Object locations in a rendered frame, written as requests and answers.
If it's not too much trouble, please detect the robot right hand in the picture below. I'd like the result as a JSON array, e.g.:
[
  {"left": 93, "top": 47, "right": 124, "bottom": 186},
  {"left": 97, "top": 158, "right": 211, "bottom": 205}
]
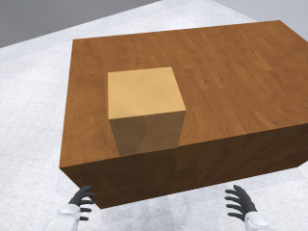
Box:
[{"left": 224, "top": 185, "right": 257, "bottom": 223}]

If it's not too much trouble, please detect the right robot forearm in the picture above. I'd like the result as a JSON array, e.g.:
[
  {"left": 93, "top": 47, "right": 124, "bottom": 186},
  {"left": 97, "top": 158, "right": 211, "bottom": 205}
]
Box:
[{"left": 244, "top": 211, "right": 276, "bottom": 231}]

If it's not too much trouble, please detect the pedestal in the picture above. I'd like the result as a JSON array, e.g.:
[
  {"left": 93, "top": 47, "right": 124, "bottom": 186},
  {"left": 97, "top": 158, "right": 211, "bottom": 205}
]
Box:
[{"left": 59, "top": 20, "right": 308, "bottom": 210}]

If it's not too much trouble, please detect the robot left hand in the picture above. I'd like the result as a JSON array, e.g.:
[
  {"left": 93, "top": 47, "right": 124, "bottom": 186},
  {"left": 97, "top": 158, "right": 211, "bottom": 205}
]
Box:
[{"left": 68, "top": 185, "right": 96, "bottom": 221}]

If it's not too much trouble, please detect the left robot forearm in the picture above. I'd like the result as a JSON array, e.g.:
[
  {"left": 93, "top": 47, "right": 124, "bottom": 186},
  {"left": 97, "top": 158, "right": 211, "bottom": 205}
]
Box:
[{"left": 44, "top": 204, "right": 81, "bottom": 231}]

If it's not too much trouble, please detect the carton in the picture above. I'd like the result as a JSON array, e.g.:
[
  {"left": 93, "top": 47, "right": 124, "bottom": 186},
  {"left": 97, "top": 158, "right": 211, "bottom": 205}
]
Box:
[{"left": 108, "top": 66, "right": 186, "bottom": 156}]

